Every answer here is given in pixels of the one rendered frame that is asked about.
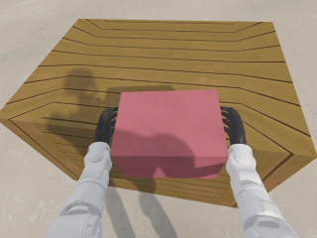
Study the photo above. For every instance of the right robot hand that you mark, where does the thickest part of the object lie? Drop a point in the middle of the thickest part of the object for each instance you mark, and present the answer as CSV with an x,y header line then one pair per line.
x,y
236,130

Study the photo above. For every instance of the robot right upper arm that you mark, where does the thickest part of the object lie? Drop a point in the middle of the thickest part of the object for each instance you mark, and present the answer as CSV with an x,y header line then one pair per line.
x,y
268,232

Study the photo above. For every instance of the left robot forearm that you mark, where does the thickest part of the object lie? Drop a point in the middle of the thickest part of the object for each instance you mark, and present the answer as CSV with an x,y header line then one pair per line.
x,y
92,185

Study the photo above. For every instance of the robot left upper arm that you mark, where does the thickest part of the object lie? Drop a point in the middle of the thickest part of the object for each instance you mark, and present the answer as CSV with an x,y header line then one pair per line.
x,y
86,225

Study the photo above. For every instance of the left robot hand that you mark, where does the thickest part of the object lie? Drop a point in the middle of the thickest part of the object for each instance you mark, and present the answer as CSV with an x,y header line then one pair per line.
x,y
103,130

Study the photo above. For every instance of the right robot forearm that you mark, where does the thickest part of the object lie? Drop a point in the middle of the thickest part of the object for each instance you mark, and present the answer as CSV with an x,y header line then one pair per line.
x,y
255,206

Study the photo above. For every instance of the carton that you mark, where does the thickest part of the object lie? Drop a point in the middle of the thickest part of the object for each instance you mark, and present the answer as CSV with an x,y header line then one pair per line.
x,y
170,134

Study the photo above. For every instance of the pedestal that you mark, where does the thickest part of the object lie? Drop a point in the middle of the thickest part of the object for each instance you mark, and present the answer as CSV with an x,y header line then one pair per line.
x,y
57,109

